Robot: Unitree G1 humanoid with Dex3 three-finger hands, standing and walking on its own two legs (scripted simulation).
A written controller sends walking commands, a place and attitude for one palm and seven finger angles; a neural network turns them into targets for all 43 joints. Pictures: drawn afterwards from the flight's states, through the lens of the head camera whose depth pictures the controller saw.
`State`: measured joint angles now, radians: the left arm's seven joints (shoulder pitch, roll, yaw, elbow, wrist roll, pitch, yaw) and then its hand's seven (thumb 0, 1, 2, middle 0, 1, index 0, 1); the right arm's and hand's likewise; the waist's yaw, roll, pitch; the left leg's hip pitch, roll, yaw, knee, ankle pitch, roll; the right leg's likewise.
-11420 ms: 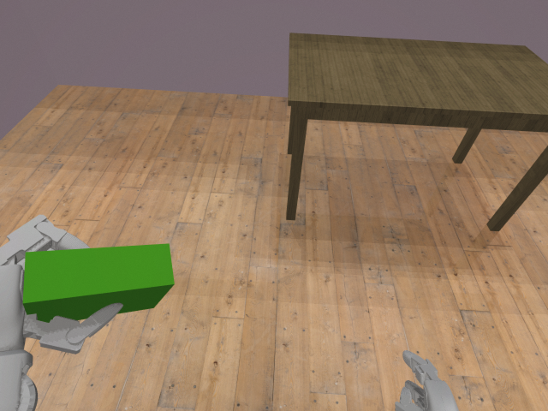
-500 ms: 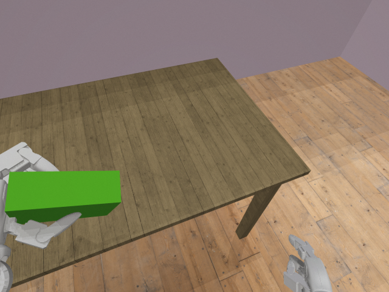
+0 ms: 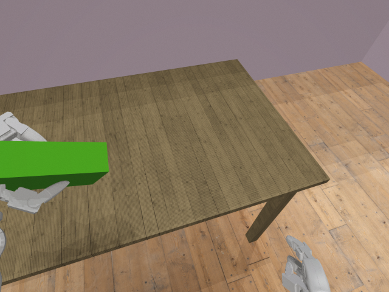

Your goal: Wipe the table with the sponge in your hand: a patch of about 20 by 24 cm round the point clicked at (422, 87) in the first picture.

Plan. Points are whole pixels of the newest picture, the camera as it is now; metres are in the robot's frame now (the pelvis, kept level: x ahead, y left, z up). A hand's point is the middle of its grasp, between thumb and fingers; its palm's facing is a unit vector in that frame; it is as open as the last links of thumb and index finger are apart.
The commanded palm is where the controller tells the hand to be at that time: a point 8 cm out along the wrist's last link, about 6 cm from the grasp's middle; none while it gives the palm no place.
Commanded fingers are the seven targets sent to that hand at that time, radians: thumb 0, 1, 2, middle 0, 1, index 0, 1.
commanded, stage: come to a stop and stand still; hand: left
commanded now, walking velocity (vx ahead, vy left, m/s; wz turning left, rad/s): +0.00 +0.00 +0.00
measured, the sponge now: (71, 166) +0.26 +0.25 +0.14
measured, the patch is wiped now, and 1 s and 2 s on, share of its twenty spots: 0.00 0.00 0.00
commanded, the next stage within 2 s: look again from close up in 0.64 s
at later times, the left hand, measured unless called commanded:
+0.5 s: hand (5, 180) +0.22 +0.32 +0.16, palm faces +0.39 -0.87 -0.32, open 9.3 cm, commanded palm +0.16 +0.35 +0.17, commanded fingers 0.00 0.10 1.30 -1.20 -1.60 -1.20 -1.60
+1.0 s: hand (25, 187) +0.21 +0.29 +0.15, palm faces +0.36 -0.85 -0.37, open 9.3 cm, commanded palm +0.15 +0.32 +0.17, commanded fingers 0.00 0.10 1.30 -1.20 -1.60 -1.20 -1.60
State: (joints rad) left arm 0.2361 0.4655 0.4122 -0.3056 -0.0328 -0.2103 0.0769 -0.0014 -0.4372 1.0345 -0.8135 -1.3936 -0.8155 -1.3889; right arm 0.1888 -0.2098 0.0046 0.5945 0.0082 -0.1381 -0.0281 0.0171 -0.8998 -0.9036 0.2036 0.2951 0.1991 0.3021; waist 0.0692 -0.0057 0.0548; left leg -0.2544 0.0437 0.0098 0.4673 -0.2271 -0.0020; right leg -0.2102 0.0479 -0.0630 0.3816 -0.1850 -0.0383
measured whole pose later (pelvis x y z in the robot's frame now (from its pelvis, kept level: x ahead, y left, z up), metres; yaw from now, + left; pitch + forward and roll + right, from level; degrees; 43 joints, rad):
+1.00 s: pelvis -0.01 +0.04 +0.00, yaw +0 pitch +0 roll -2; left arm 0.42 0.35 0.34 -0.43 -0.03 -0.24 0.10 0.00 -0.44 1.04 -0.81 -1.40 -0.81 -1.39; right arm 0.21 -0.21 0.02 0.60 0.00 -0.14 -0.03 0.02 -0.90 -0.90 0.21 0.30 0.20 0.30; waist 0.02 -0.01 0.05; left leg -0.23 -0.02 0.04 0.44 -0.21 0.05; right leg -0.19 -0.01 -0.04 0.36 -0.17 0.02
